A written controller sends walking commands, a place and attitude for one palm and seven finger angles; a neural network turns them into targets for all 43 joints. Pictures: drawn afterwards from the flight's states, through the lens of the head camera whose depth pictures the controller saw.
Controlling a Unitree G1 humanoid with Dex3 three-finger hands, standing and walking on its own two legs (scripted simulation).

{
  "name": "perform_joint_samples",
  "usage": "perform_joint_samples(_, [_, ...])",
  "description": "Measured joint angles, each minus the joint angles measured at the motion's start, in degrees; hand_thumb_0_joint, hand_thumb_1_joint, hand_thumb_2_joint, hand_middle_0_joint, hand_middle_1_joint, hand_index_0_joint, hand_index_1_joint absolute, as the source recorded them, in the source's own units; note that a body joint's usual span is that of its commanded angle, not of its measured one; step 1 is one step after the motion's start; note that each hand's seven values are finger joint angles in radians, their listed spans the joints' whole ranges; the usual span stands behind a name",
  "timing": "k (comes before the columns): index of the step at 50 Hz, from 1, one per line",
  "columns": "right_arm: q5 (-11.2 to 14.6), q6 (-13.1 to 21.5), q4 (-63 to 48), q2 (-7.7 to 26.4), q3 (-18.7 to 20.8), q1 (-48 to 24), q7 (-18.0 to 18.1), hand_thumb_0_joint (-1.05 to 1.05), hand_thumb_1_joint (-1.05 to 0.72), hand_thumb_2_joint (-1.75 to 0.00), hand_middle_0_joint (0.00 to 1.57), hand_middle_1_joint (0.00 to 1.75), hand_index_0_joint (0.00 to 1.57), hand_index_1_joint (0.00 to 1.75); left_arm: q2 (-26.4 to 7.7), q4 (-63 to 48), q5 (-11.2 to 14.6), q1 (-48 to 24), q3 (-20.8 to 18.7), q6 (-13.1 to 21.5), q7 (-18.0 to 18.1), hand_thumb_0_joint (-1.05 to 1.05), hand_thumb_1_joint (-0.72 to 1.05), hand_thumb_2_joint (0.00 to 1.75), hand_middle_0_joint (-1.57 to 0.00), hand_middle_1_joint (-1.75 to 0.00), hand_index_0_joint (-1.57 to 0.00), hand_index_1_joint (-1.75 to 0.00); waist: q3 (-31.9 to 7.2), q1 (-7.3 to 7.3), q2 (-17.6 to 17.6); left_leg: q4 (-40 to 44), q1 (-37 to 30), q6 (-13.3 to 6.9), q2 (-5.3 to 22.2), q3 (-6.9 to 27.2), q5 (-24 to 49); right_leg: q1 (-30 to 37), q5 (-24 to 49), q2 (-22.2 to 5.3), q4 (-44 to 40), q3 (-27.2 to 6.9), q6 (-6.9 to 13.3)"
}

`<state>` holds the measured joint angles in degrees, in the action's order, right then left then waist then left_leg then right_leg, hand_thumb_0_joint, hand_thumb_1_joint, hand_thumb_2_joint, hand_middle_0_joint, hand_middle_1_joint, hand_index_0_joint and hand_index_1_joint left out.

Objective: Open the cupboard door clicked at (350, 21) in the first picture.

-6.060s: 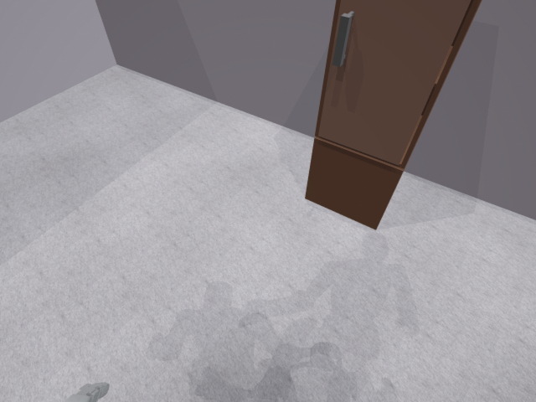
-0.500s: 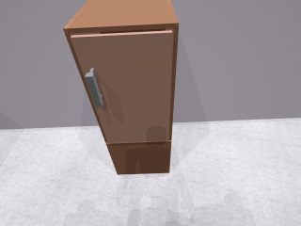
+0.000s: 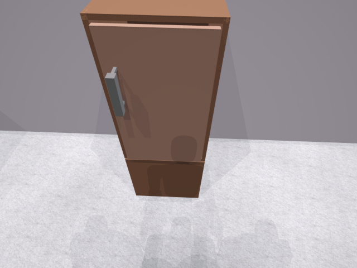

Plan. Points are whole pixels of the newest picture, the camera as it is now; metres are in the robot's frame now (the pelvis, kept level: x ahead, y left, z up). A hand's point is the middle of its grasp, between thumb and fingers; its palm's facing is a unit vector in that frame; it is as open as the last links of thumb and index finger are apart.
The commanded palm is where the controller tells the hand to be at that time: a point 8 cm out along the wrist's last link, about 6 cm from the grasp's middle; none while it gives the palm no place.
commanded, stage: come to a stop and stand still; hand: left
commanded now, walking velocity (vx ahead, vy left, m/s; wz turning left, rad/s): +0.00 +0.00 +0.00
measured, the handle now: (117, 91) +0.59 +0.23 +0.06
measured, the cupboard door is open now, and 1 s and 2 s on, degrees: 0 0 0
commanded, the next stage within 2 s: look again from close up in 0.66 s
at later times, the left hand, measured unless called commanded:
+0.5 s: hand out of the picture +0.01 +0.20 -0.18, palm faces +0.04 -0.98 -0.18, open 7.4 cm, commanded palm none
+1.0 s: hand out of the picture +0.00 +0.23 -0.18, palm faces +0.02 -0.98 -0.22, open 7.4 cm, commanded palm none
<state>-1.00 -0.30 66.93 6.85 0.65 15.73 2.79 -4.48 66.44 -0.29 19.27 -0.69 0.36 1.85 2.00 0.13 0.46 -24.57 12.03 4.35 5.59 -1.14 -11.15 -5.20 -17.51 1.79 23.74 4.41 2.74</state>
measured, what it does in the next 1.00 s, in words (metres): shifts its weight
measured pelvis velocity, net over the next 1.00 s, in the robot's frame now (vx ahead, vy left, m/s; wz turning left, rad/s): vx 0.00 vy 0.06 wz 0.00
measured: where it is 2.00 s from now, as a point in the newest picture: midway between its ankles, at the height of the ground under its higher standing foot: outside the picture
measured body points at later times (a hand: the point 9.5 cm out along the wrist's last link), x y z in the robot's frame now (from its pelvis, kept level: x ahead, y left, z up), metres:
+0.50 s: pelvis +0.01 +0.03 +0.00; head +0.03 +0.03 +0.45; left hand +0.01 +0.25 -0.16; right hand +0.01 -0.19 -0.16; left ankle +0.02 +0.17 -0.74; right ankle -0.05 -0.08 -0.74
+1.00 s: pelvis +0.00 +0.06 -0.01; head +0.01 +0.05 +0.44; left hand +0.00 +0.28 -0.16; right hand +0.01 -0.17 -0.17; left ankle +0.02 +0.17 -0.74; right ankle -0.05 -0.08 -0.74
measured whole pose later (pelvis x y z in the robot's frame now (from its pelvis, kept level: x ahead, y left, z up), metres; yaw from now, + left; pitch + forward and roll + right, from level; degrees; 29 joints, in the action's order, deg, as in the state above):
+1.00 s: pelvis +0.00 +0.06 -0.01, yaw +0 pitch -1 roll +0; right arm -1.1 0.7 61.0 10.3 0.0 15.9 1.2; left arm -8.4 62.2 -0.8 17.2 0.2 0.9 2.3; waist 1.8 -0.4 1.9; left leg -33.5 16.0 -0.7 1.5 -2.9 -16.3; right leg -8.3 -21.1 -3.0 30.8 2.9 -1.9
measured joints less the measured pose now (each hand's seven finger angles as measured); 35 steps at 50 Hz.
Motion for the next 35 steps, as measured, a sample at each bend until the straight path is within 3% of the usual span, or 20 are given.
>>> perform_joint_samples(17, [0.13, 0.49, -0.42, 1.13, -0.45, -1.12, -0.36, 0.01, -0.93, -0.9, 0.2, 0.29, 0.2, 0.3, -3.51, -1.81, -0.1, -3.05, -0.25, 0.03, 0.18, 0.0, 0.91, 0.9, -0.19, -0.3, -0.2, -0.3, 0.36, -0.19, -0.93, 0.35, -1.37, -1.9, -2.21, -1.33, -1.13, 1.29, -0.62, -2.36, -0.6, -0.98, -2.11])
perform_joint_samples(35, [0.23, 0.75, -0.31, 1.05, -0.73, -0.82, -0.82, 0.01, -0.92, -0.9, 0.2, 0.3, 0.2, 0.3, -3.62, -1.68, -0.13, -3.04, 0.14, -0.17, 0.03, 0.0, 0.91, 0.9, -0.19, -0.3, -0.2, -0.3, 0.76, -0.17, -1.33, 1.46, -1.97, -3.26, -3.7, -1.8, -0.58, 1.92, 0.11, -3.85, -1.78, -1.23, -3.47])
